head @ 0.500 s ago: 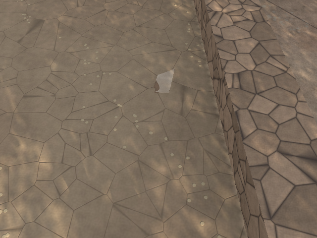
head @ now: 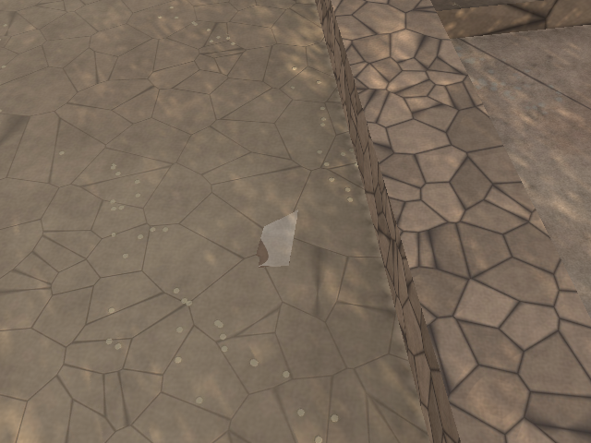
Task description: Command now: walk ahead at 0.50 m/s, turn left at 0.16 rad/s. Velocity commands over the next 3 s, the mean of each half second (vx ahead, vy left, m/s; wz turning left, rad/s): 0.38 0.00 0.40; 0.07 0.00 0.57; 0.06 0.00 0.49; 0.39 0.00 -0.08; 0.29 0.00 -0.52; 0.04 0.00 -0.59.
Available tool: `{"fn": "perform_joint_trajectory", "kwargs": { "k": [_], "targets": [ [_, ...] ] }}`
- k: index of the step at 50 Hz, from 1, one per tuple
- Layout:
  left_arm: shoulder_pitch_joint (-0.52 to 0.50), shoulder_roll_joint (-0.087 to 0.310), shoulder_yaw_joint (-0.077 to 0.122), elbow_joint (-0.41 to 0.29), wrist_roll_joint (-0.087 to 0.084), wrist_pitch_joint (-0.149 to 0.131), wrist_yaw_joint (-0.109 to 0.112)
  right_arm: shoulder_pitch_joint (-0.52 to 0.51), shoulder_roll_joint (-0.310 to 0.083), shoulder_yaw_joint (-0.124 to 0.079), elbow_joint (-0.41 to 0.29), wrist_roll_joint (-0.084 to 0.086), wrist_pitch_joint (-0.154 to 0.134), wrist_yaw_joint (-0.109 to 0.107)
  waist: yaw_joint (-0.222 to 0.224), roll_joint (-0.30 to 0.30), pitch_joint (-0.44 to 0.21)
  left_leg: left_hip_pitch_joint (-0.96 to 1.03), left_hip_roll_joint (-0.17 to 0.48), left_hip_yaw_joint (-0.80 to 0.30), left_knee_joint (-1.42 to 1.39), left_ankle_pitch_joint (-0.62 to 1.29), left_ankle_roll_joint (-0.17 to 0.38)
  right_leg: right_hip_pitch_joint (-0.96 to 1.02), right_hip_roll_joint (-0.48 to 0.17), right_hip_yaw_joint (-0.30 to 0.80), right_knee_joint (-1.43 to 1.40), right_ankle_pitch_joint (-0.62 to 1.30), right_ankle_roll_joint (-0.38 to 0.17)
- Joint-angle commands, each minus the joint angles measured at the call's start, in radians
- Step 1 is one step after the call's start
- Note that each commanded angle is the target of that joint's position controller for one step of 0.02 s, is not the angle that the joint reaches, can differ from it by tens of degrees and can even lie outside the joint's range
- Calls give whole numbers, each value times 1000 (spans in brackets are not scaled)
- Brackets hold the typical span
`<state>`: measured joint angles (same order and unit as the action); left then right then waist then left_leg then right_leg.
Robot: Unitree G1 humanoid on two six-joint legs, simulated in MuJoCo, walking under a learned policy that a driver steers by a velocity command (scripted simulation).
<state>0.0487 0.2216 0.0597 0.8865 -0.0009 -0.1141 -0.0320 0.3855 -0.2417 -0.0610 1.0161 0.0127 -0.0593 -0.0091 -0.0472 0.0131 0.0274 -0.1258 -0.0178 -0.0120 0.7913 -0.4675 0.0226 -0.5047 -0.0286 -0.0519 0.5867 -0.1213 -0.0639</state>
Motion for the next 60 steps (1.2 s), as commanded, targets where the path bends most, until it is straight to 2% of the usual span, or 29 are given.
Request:
{"fn": "perform_joint_trajectory", "kwargs": {
  "k": [1,3,5,8,13,16,19,21,23,24,25,26,27,28,29,31,32,35,40,46,48,49,50,51,52,53,55,58,60],
  "targets": [
    [372,189,57,58,-6,1,12,21,-85,-9,-73,41,-47,13,162,-178,-252,-655,8,-148,644,-26,35,746,-384,634,-274,-208,-210],
    [215,106,29,30,3,1,15,-76,-100,-23,-101,30,-33,-6,105,-75,-105,-603,98,-124,557,161,35,474,-312,399,-339,-134,-138],
    [189,64,17,44,13,-3,18,-28,-66,-34,-90,25,0,-12,53,-120,-49,-505,128,-135,482,234,33,348,-259,252,-392,-58,-100],
    [243,104,29,73,15,-7,37,-60,-27,-36,-113,22,27,-13,45,-98,10,-553,134,-137,387,289,21,322,-251,120,-424,90,-100],
    [264,129,38,68,22,3,72,-191,-10,-35,-190,4,31,8,54,-84,49,-617,114,-110,108,508,0,363,-241,-43,-406,312,-76],
    [263,151,41,47,10,18,92,-287,11,-22,-248,-9,37,33,76,-88,56,-502,96,17,-47,609,-1,332,-225,-148,-363,414,-47],
    [279,185,54,41,-16,41,96,-314,-14,-29,-298,-1,50,55,80,-112,43,-457,81,45,-112,525,20,411,-255,-165,-300,444,-35],
    [255,213,67,22,-37,51,94,-280,-53,-44,-320,-6,49,62,50,-131,9,-384,35,89,-132,397,53,453,-266,-165,-189,597,-23],
    [208,215,72,-4,-51,56,89,-80,-136,-86,-284,-7,41,54,-61,-98,-93,-127,-42,113,-254,413,108,424,-217,-182,106,640,22],
    [238,194,65,-23,-23,44,79,-13,-237,-116,-283,-11,42,25,-88,53,-160,94,49,-51,-298,796,165,237,-144,-192,406,316,94],
    [338,66,28,-55,38,26,60,-62,-317,-113,-311,-30,42,9,47,280,-267,359,292,-431,-195,1302,336,-104,21,-105,790,-628,150],
    [404,104,24,-47,9,8,46,-55,-295,-96,-351,-36,27,24,21,193,-516,401,416,-671,-301,1154,468,-118,33,142,934,-662,142],
    [270,152,35,-79,-36,10,46,-70,-229,-83,-358,-33,19,33,-20,100,-422,317,357,-601,-385,860,428,-202,24,152,939,-538,123],
    [200,147,33,-95,-30,21,61,-149,-188,-73,-358,-7,17,32,7,31,-279,171,298,-485,-409,673,341,-240,-17,136,849,-423,108],
    [176,149,38,-88,-8,40,80,-209,-152,-61,-373,0,23,26,34,-4,-205,23,250,-422,-436,576,290,-199,-49,141,770,-353,105],
    [185,163,49,-102,7,76,94,-246,-145,-57,-396,-19,32,23,80,32,-155,-164,192,-364,-469,535,261,-91,-51,134,672,-293,93],
    [193,149,48,-109,13,82,95,-241,-157,-61,-403,-27,29,21,86,48,-158,-188,175,-347,-468,578,259,-74,-42,125,629,-272,92],
    [158,129,42,-135,22,88,100,-203,-185,-71,-414,-20,28,6,75,60,-193,-156,165,-342,-447,651,249,-96,-16,135,504,-234,106],
    [62,128,39,-174,13,104,96,-213,-197,-76,-454,-8,64,-15,45,101,-170,-160,128,-400,-465,302,200,-99,16,158,312,-169,125],
    [27,134,39,-201,-1,78,69,-199,-198,-75,-482,-11,89,-15,19,143,-152,-126,122,-493,-435,288,197,25,62,160,90,-218,111],
    [77,139,45,-192,-6,73,57,-213,-198,-73,-491,2,98,-15,55,143,-148,-138,96,-509,-400,321,171,139,71,143,-78,-166,86],
    [123,158,54,-179,-2,72,53,-217,-190,-70,-498,9,102,-17,78,128,-152,-187,64,-490,-366,288,138,250,37,140,-183,-73,68],
    [165,216,71,-175,10,76,54,-188,-144,-57,-505,8,103,-18,73,19,-185,-313,0,-411,-228,87,86,405,-129,246,-212,-13,8],
    [160,297,88,-175,37,89,59,-184,-128,-56,-535,16,97,-17,37,-275,-135,-520,-162,-161,4,-127,22,439,-329,481,-261,189,-138],
    [151,245,78,-198,47,84,60,-186,-217,-81,-538,-10,79,-9,53,-284,-150,-553,-118,-145,258,-164,-28,384,-423,584,-269,297,-236],
    [91,197,64,-221,36,84,70,-161,-248,-94,-513,-7,80,0,33,-212,-148,-543,-85,-143,375,-92,-50,368,-378,474,-239,331,-210],
    [42,156,51,-231,7,94,78,-143,-212,-88,-482,-4,98,1,28,-145,-116,-558,-61,-111,483,11,-77,363,-258,301,-216,290,-120],
    [83,178,52,-224,8,111,82,-197,-149,-64,-516,9,109,13,58,-152,-82,-571,-37,-46,431,89,-96,372,-213,184,-235,293,-126],
    [121,201,59,-215,11,119,85,-250,-133,-55,-545,8,110,14,89,-183,-88,-576,-9,-31,323,91,-108,426,-234,170,-233,294,-142]
  ]
}}
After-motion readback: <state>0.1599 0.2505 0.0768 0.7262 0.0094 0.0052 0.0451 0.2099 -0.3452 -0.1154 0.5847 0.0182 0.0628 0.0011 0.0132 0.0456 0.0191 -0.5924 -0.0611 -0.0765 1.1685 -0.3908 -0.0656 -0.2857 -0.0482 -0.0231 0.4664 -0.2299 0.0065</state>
